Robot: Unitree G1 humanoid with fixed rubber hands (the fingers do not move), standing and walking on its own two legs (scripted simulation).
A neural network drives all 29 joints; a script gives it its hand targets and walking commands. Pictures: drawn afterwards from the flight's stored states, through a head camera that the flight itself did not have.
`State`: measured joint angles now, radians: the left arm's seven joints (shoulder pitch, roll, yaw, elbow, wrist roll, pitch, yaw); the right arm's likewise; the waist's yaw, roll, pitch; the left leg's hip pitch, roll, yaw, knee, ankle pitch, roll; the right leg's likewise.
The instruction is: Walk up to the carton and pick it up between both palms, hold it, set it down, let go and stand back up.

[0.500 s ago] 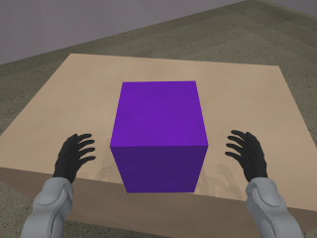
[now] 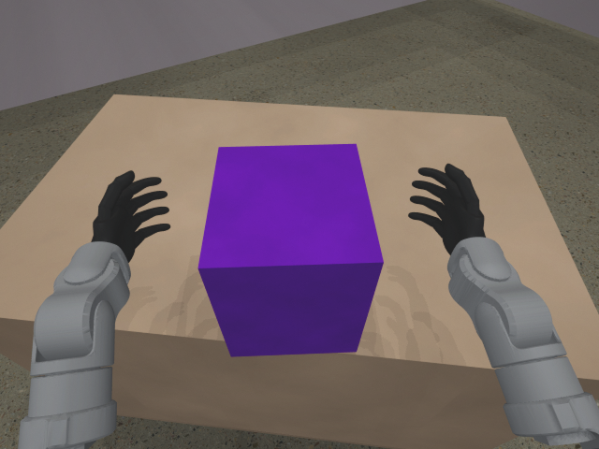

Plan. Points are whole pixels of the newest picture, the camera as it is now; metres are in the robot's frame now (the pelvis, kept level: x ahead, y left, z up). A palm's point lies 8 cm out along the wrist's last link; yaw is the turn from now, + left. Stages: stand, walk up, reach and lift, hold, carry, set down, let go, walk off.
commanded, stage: reach and lift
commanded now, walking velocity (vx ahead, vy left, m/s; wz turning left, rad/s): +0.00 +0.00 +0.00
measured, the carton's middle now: (291, 254) +0.39 +0.06 +0.02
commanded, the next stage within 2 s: none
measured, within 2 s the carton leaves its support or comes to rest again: neither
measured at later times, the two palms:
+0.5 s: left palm (105, 178) +0.37 +0.28 +0.18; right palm (441, 170) +0.42 -0.12 +0.18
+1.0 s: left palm (140, 257) +0.35 +0.27 +0.06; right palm (414, 233) +0.40 -0.11 +0.08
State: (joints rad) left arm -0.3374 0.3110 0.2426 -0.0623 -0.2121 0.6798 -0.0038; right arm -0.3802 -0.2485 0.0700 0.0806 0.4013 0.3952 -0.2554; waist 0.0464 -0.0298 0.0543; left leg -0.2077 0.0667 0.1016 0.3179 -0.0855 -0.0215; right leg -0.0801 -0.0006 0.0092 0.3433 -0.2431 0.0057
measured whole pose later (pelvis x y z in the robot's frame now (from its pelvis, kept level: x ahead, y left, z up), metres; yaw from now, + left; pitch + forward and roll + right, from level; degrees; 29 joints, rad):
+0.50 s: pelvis +0.00 +0.01 +0.00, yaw +1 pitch +1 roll +0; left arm -0.68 0.40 0.21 0.26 -0.19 0.69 0.01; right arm -0.75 -0.29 0.09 0.45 0.47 0.44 -0.23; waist 0.03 -0.03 0.01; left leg -0.26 0.06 0.08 0.34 -0.09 -0.01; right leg -0.10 0.00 -0.01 0.33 -0.24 0.01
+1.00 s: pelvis +0.00 +0.00 +0.00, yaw +2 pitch +5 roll -1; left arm -0.47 0.27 0.15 0.48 -0.16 0.24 0.01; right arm -0.54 -0.12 0.01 0.53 0.26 0.15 -0.20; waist 0.06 -0.03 0.00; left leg -0.37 0.07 0.07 0.39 -0.10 -0.01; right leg -0.21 0.00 -0.02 0.38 -0.25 0.01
